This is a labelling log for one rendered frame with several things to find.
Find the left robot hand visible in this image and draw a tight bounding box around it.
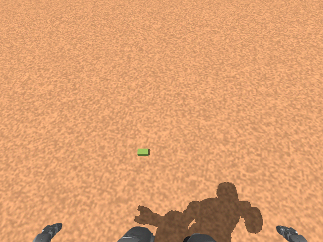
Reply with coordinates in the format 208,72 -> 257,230
33,223 -> 62,242

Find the right robot hand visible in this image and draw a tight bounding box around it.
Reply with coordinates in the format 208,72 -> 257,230
276,225 -> 308,242

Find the small box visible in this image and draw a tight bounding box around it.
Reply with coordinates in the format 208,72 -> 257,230
137,149 -> 149,156

